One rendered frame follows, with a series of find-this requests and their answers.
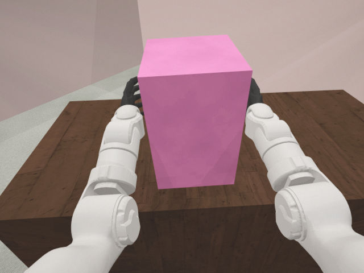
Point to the robot left forearm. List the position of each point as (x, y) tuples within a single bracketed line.
[(118, 155)]

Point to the pedestal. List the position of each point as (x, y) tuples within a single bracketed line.
[(211, 229)]

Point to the robot right upper arm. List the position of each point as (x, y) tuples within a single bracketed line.
[(317, 216)]

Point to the robot right hand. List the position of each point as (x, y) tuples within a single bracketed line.
[(254, 94)]

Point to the carton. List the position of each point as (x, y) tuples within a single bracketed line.
[(194, 93)]

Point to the robot right forearm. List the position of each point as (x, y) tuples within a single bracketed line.
[(284, 159)]

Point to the robot left hand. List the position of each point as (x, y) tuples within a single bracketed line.
[(128, 95)]

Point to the robot left upper arm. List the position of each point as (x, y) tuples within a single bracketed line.
[(102, 227)]

